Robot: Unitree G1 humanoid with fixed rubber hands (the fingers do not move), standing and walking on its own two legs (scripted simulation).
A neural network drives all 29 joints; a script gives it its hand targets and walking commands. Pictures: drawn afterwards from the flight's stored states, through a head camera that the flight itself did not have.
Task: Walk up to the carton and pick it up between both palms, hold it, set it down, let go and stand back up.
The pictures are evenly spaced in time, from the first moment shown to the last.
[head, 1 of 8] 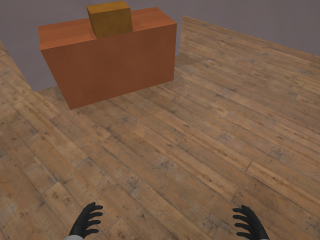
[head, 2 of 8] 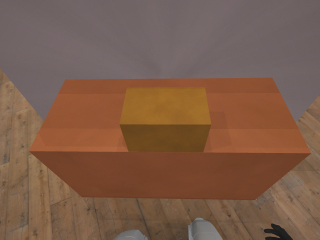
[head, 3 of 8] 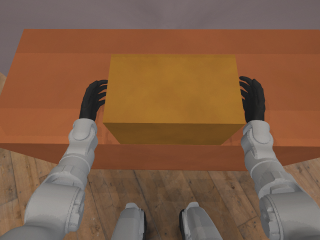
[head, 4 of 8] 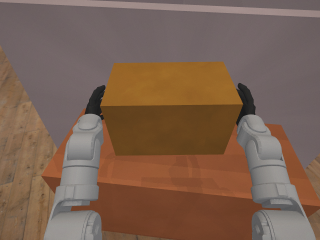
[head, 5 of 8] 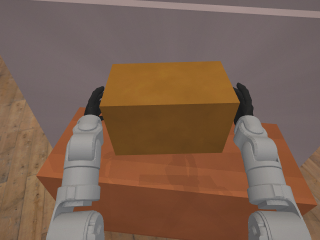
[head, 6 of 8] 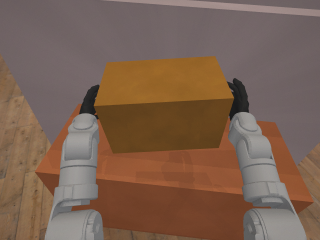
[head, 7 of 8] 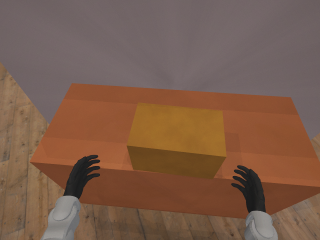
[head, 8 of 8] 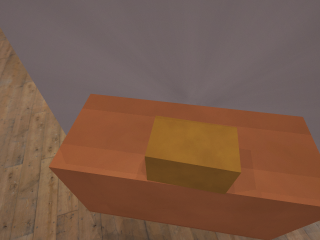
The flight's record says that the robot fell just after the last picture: no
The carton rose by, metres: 0.29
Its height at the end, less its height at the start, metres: +0.00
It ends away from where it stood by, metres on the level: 0.00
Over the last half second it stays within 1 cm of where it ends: yes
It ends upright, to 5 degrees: yes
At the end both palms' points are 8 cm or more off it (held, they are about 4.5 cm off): yes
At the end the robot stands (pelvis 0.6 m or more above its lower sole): yes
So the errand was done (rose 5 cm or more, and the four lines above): yes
